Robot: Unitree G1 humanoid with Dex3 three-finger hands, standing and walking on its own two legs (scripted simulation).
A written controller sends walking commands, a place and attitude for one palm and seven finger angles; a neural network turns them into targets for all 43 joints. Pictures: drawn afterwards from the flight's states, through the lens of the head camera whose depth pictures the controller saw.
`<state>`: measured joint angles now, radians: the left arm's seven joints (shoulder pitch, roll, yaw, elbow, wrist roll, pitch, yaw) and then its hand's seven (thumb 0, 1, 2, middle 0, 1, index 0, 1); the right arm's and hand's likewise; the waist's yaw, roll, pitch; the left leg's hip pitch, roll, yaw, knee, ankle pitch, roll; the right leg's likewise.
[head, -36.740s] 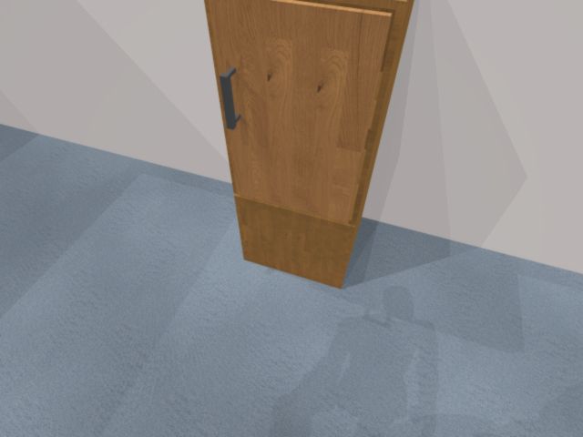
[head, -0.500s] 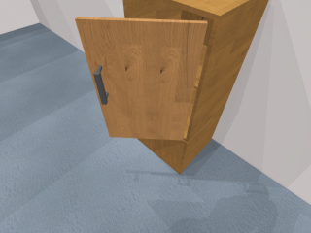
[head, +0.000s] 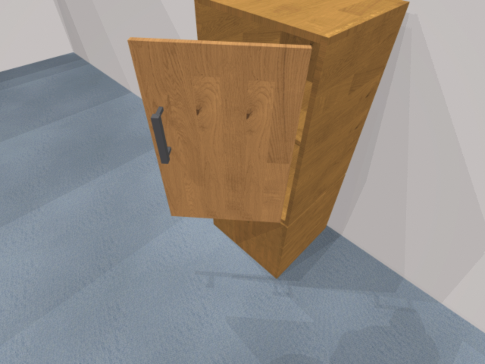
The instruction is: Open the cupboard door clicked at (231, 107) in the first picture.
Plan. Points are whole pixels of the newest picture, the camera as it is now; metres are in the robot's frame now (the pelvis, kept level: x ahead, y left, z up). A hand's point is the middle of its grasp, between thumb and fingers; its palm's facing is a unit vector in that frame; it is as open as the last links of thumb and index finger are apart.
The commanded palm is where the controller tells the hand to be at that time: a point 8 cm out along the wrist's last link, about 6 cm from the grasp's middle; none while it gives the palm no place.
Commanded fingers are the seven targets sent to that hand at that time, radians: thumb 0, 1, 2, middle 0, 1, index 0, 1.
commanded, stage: shuffle to correct the standing spot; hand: left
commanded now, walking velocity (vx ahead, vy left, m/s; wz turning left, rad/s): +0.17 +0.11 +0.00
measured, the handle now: (162, 135) +0.63 +0.25 +0.02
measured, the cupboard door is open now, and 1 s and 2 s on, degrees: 41 41 41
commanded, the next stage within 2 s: come to a stop and stand still in 0.54 s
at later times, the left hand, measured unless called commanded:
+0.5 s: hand out of the picture +0.02 +0.20 -0.18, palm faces +0.13 -0.98 -0.14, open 7.3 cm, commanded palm none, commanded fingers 0.00 0.90 0.90 -0.20 -0.30 -0.20 -0.30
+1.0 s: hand (126, 355) +0.18 +0.24 -0.17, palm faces +0.04 -0.98 -0.21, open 7.2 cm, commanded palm none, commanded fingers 0.00 0.90 0.90 -0.20 -0.30 -0.20 -0.30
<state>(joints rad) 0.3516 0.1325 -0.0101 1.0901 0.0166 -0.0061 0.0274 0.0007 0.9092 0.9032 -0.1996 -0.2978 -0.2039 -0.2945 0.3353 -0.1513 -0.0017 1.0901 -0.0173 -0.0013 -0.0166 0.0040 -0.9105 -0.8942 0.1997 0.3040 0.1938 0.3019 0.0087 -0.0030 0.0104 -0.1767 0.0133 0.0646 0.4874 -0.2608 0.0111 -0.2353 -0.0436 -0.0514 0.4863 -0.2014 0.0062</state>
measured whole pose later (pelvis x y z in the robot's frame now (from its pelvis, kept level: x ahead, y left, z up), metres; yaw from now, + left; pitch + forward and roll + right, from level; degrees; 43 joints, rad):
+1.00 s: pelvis +0.10 +0.06 +0.00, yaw +0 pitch -1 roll +1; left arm 0.18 0.15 0.04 1.01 0.01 0.00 0.04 0.00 0.94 0.90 -0.20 -0.30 -0.20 -0.29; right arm 0.33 -0.07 -0.01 1.10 -0.02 -0.02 -0.04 0.00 -0.91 -0.89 0.20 0.30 0.20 0.30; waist -0.02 -0.01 0.07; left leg -0.18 -0.03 0.13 0.50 -0.30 0.05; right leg -0.29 -0.03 -0.03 0.54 -0.22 -0.01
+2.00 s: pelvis +0.09 +0.05 -0.01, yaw +2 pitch -1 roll -1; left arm 0.34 0.15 0.02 1.03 0.02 0.01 0.05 0.01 0.91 0.90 -0.20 -0.30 -0.21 -0.29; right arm 0.38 -0.14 -0.04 1.04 -0.03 0.01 -0.03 0.00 -0.91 -0.89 0.20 0.30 0.19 0.30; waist -0.03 -0.01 -0.06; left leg -0.27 0.01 0.06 0.61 -0.33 0.03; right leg -0.33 0.01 -0.09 0.56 -0.23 -0.04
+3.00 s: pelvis +0.09 +0.04 -0.09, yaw +6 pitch +14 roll -3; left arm 0.41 0.29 0.29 0.04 -0.34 -0.45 -0.46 0.01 0.40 0.69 -0.24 -0.62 -0.24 -0.62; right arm 0.17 -0.25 -0.01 0.54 0.03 -0.26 -0.04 0.01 -0.91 -0.89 0.20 0.30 0.20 0.30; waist 0.05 0.02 -0.12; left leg -0.86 0.00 -0.05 1.19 -0.58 0.02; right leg -0.87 0.02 -0.14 1.11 -0.49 -0.06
